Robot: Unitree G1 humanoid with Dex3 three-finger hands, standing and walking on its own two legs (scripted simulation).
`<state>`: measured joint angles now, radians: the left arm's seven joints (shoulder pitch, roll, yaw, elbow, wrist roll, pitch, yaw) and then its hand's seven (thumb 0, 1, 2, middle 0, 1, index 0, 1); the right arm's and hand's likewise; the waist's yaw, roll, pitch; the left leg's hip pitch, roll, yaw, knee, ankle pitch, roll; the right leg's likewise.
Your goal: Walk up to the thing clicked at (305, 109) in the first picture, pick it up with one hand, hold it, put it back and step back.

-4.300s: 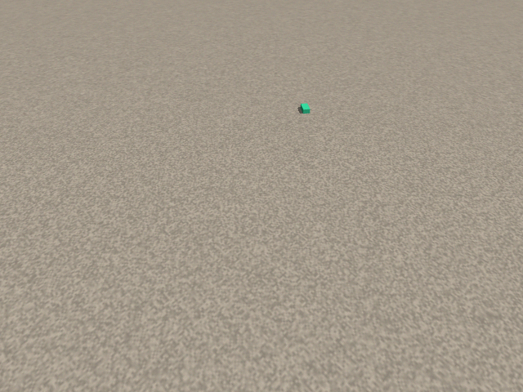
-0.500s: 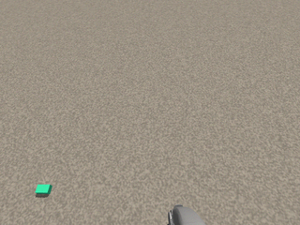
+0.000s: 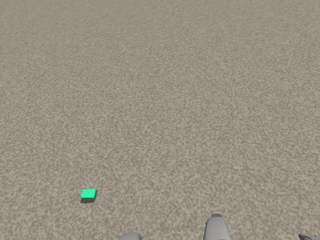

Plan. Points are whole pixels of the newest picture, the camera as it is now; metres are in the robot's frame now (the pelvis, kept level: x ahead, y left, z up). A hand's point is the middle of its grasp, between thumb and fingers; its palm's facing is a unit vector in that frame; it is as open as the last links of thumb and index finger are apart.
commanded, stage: walk up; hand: left
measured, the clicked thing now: (89, 194) +0.46 +0.48 -0.69
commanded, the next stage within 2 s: none
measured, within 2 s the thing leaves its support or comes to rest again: neither
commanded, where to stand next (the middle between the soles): +0.05 +0.22 m, yaw -7 degrees
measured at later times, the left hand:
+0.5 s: hand out of the picture +0.03 +0.49 -0.06, palm faces -0.02 -0.80 -0.60, open 7.3 cm
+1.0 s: hand out of the picture +0.06 +0.56 -0.12, palm faces -0.18 -0.93 -0.31, open 7.4 cm
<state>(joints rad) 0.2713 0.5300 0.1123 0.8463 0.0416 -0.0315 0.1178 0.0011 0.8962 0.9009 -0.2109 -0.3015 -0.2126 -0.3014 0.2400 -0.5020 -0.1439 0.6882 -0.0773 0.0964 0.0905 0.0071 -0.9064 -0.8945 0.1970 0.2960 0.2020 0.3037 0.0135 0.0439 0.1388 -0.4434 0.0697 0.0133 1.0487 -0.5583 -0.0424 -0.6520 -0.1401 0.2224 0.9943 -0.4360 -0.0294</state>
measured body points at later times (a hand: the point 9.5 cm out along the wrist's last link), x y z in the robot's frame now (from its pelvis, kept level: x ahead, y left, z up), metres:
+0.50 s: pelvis -0.05 +0.18 +0.03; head -0.02 +0.13 +0.48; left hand +0.03 +0.53 -0.03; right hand +0.02 -0.15 -0.10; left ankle -0.04 +0.37 -0.58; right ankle +0.02 +0.02 -0.67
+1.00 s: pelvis -0.04 +0.31 +0.05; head +0.01 +0.34 +0.49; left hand +0.07 +0.61 -0.10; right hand -0.12 -0.03 -0.03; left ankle -0.07 +0.44 -0.67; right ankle -0.02 +0.15 -0.62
